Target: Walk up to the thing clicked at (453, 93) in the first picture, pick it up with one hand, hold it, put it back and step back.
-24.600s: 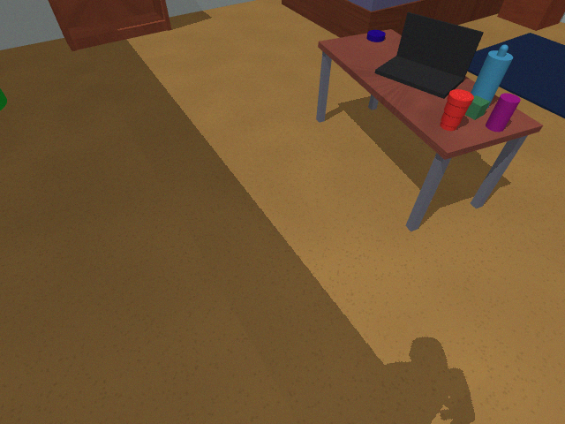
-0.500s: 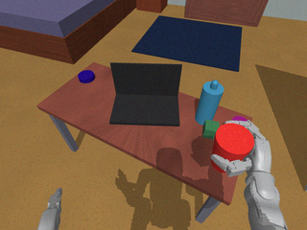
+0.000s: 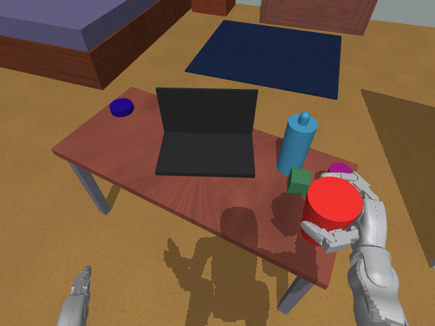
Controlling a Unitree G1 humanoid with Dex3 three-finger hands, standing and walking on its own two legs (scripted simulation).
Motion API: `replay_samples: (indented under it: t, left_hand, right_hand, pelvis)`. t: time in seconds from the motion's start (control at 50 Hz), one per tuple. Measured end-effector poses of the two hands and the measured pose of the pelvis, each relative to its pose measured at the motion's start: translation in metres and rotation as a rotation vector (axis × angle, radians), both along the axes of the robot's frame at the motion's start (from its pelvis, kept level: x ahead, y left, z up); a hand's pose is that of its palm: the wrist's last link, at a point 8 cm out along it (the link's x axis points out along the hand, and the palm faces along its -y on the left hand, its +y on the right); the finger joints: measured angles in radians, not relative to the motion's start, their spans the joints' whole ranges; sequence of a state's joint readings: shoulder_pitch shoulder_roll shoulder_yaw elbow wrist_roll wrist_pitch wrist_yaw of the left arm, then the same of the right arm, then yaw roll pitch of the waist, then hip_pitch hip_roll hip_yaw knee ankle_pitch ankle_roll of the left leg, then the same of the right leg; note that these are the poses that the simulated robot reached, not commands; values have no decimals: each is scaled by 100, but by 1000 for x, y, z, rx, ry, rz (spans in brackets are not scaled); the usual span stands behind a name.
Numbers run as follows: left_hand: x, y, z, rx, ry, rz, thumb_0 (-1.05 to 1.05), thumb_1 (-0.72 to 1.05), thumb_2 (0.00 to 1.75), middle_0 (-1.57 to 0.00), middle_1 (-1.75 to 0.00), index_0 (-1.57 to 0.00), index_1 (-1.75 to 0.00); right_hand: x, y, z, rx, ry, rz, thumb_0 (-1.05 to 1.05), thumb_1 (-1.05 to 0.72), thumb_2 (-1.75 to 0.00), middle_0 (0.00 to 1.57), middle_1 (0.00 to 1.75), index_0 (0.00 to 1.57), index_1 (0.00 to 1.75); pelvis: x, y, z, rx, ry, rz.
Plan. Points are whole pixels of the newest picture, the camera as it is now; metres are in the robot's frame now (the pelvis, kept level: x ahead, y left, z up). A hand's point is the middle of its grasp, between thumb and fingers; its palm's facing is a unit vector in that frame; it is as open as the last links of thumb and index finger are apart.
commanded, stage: hold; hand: right
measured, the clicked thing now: (324, 216) +0.32 -0.17 +0.04
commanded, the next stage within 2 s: crouch in 1.32 s
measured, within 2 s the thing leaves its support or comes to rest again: neither
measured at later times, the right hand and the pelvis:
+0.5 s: hand (326, 213) +0.32 -0.17 +0.05, palm faces +0.15 +0.99 +0.00, open 10.8 cm; pelvis +0.01 +0.00 +0.00, yaw +0 degrees
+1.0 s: hand (325, 215) +0.32 -0.17 +0.06, palm faces +0.14 +0.99 -0.01, open 10.8 cm; pelvis +0.00 +0.00 +0.00, yaw +0 degrees
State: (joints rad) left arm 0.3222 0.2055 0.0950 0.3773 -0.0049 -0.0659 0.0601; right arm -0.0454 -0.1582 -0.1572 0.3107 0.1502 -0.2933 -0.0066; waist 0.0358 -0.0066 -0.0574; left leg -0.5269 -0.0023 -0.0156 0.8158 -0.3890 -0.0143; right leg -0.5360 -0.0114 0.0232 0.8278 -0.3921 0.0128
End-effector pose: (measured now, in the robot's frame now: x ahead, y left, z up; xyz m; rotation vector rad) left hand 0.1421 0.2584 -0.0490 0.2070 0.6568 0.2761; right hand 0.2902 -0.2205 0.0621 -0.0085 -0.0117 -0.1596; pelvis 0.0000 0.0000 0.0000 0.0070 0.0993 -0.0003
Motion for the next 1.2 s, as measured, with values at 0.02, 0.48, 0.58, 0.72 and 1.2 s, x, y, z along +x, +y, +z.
replay_samples:
  t: [0.02, 0.48, 0.58, 0.72, 1.2]
  left_hand:
    - [0, 0, 0, 0, 0, -1, -1, -52, 5, -5, -6, -5, -6]
    - [13, -2, 7, -1, -23, -1, -1, -52, 5, -5, -6, -6, -6]
    - [6, -1, 6, 2, -6, 4, -1, -52, 5, -5, -6, -6, -6]
    - [2, -5, -3, -9, 23, 0, -1, -52, 5, -5, -6, -6, -6]
    - [-7, 1, 0, -4, 10, 18, -1, -51, 4, -5, -6, -6, -5]
  right_hand:
    - [1, 2, -1, 0, 5, 7, 0, 42, -101, 72, 98, 67, 94]
    - [5, 3, -7, 13, 28, 15, 0, 42, -101, 72, 98, 67, 94]
    - [2, -3, -8, 12, 23, -6, 0, 42, -101, 72, 98, 67, 94]
    - [0, 3, -2, -4, 0, 22, 0, 42, -101, 72, 98, 67, 94]
    - [-3, 9, -5, 6, 8, 9, 0, 42, -101, 72, 98, 67, 94]
  pelvis:
    - [0, 0, 0, 0, 1, 0]
    - [8, -1, 1, -1, 7, 2]
    - [8, -2, 0, 1, 9, 2]
    - [6, -4, -1, 2, 12, 4]
    - [-1, -1, -1, -1, 5, 8]
